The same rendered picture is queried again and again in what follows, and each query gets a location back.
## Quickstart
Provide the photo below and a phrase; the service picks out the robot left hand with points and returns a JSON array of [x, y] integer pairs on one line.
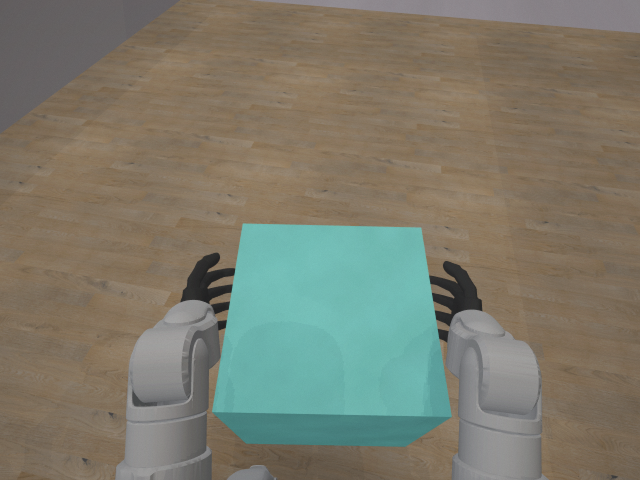
[[200, 279]]

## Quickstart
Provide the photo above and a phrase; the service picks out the left robot shin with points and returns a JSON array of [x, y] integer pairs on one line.
[[259, 467]]

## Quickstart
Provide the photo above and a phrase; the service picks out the robot right hand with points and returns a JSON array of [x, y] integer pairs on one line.
[[464, 292]]

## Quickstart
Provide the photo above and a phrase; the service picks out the carton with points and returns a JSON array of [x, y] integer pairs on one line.
[[331, 338]]

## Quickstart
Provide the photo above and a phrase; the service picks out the left robot forearm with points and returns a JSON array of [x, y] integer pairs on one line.
[[168, 395]]

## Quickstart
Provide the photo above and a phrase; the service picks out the right robot forearm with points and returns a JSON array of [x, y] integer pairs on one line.
[[500, 401]]

